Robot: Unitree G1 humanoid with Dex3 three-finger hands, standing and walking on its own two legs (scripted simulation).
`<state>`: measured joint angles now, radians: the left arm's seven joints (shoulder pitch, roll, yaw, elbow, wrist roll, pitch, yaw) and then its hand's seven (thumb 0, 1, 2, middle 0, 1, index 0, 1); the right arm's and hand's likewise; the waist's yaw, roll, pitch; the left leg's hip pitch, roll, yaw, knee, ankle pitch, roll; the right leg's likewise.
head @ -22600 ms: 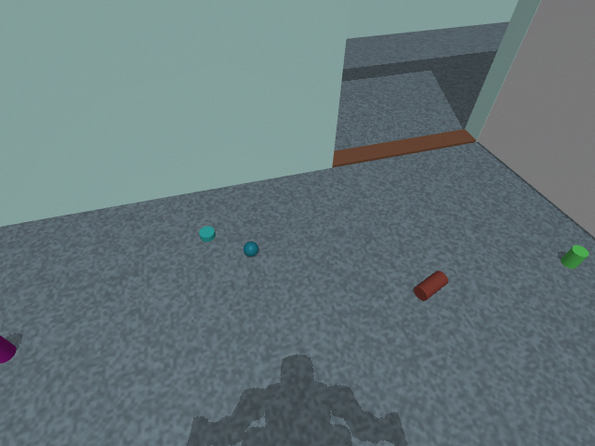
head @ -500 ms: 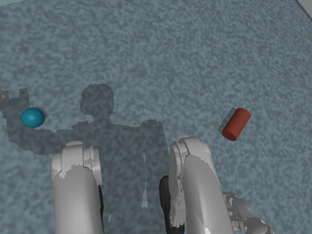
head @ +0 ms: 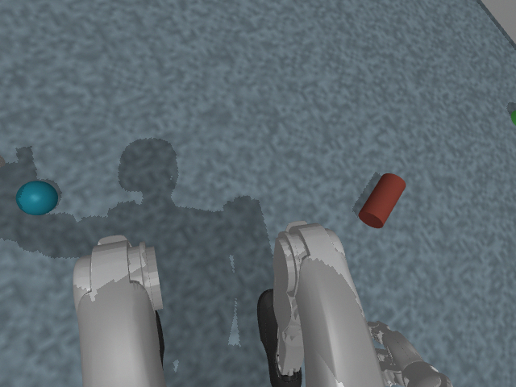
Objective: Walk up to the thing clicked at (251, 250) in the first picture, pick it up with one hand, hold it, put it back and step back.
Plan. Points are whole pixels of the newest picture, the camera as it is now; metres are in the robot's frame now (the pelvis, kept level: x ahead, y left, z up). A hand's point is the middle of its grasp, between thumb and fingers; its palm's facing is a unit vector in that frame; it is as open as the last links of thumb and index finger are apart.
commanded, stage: approach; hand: left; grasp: from above
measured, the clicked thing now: (37, 198) +0.41 +0.35 -0.28
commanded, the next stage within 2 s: close in in 0.60 s
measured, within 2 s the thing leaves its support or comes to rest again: neither
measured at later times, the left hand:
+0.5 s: hand (32, 161) +0.44 +0.32 -0.15, palm faces -0.38 -0.07 -0.92, open 14.0 cm
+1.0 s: hand (4, 209) +0.37 +0.36 -0.20, palm faces -0.44 -0.14 -0.89, open 14.1 cm
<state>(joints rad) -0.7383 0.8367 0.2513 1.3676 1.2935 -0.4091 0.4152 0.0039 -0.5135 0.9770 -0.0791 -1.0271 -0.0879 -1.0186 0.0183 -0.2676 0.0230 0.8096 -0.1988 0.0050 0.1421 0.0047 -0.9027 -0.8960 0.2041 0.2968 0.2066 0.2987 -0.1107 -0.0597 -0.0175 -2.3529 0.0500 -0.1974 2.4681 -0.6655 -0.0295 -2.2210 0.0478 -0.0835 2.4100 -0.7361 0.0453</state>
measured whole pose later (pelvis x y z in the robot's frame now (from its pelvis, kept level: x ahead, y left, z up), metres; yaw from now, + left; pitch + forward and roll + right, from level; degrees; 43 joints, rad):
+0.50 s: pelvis +0.00 +0.00 +0.01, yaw +0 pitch +33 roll -8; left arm -0.90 0.72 0.14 1.41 1.28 -0.20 0.46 0.00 -0.51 0.95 -0.08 -1.06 -0.10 -1.04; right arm 0.07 -0.25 0.04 0.79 -0.16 -0.04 0.13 0.00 -0.91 -0.89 0.20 0.30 0.21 0.30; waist -0.20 -0.02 -0.06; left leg -2.35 0.06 -0.18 2.42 -0.67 -0.03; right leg -2.23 0.05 -0.08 2.37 -0.73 0.04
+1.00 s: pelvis +0.00 +0.00 -0.01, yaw -1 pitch +29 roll -9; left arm -0.82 0.87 0.17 1.49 1.33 -0.42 0.51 0.00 -0.51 0.96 -0.09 -1.01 -0.10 -1.00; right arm 0.03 -0.28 0.09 0.81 -0.24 -0.05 0.15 0.01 -0.90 -0.89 0.20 0.30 0.21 0.30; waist -0.16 -0.10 0.03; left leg -2.37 0.04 -0.22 2.50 -0.66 -0.03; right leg -2.22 0.05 -0.10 2.43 -0.73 0.05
